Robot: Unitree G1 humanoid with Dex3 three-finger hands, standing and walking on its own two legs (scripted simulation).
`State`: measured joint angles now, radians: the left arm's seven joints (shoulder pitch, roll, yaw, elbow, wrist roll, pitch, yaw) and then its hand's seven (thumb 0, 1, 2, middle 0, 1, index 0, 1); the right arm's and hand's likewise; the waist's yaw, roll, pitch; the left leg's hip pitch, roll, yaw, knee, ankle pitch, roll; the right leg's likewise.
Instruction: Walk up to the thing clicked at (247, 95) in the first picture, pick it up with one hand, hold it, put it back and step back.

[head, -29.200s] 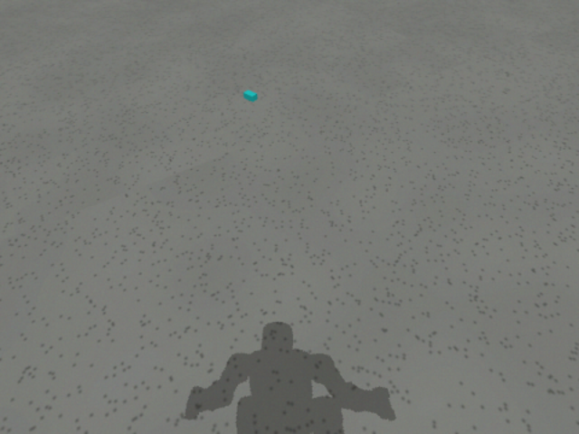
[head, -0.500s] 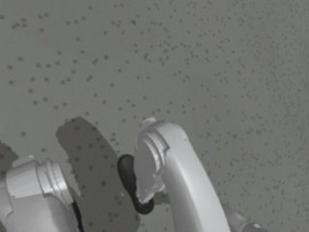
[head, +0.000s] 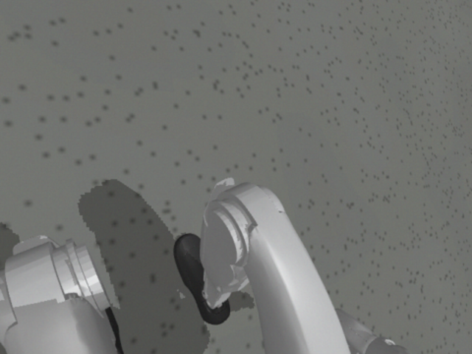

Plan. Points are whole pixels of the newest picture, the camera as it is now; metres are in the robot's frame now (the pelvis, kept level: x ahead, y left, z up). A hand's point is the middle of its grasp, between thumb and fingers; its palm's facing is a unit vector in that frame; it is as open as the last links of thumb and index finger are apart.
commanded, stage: open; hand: left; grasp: from above
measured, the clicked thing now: out of the picture +0.43 +0.36 -0.28
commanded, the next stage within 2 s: withdraw in 0.70 s
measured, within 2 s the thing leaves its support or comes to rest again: neither
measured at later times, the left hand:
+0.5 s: hand out of the picture +0.42 +0.35 -0.26, palm faces -0.42 -0.19 -0.89, open 11.4 cm
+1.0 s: hand out of the picture +0.43 +0.36 -0.24, palm faces -0.36 -0.18 -0.92, open 12.0 cm
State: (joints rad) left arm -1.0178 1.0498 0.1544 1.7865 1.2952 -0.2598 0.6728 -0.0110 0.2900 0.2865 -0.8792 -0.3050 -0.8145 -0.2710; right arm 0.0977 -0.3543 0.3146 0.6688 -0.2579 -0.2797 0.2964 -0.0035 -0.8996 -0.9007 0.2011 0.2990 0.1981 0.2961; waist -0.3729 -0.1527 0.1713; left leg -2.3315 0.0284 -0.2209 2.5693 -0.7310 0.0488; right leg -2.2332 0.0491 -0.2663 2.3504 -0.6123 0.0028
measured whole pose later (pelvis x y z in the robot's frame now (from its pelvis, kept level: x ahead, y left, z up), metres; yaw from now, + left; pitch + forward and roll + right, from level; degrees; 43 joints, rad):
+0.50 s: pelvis +0.00 +0.00 +0.00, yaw +0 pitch +27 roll -16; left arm -1.02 1.05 0.15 1.76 1.27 -0.23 0.64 0.00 -0.08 0.63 -0.46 -0.62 -0.46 -0.62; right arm 0.10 -0.36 0.31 0.66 -0.25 -0.30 0.32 0.00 -0.90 -0.90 0.20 0.30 0.20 0.30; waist -0.38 -0.15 0.18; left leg -2.34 0.02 -0.22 2.57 -0.74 0.05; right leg -2.23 0.05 -0.27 2.35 -0.62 0.01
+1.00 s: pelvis +0.00 +0.00 +0.00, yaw +0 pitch +27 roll -15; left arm -0.97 1.04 0.21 1.64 1.29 -0.24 0.62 0.00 -0.15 0.72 -0.38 -0.69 -0.38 -0.69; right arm 0.13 -0.35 0.28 0.67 -0.24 -0.28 0.30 0.00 -0.90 -0.90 0.20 0.30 0.20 0.30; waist -0.36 -0.14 0.15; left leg -2.34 0.02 -0.22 2.56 -0.73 0.04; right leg -2.24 0.05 -0.26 2.35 -0.62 0.00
